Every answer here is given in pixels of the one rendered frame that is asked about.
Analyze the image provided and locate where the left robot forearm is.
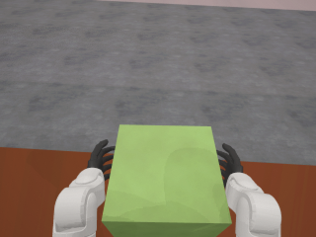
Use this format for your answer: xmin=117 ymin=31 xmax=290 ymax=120
xmin=52 ymin=168 xmax=106 ymax=237

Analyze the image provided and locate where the robot left hand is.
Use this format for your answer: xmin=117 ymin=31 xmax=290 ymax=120
xmin=87 ymin=139 xmax=116 ymax=180

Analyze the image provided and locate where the right robot forearm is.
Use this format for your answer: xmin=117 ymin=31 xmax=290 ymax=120
xmin=225 ymin=172 xmax=281 ymax=237

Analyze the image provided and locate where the robot right hand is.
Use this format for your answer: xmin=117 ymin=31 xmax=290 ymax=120
xmin=216 ymin=143 xmax=244 ymax=190

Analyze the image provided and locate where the carton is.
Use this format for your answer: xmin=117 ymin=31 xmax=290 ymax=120
xmin=101 ymin=124 xmax=232 ymax=237

